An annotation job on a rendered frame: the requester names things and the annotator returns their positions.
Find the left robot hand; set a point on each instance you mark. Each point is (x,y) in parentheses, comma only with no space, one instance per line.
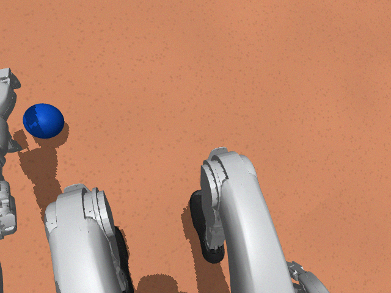
(8,82)

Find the left robot foot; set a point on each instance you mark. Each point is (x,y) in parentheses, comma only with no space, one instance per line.
(123,254)

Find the left robot arm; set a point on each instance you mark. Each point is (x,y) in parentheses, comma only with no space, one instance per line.
(8,222)

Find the right robot hand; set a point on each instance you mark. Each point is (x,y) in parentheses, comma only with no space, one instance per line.
(308,282)

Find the right robot foot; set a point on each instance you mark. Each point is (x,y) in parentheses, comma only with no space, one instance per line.
(211,255)

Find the ball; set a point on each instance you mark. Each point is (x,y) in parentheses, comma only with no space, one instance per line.
(43,121)

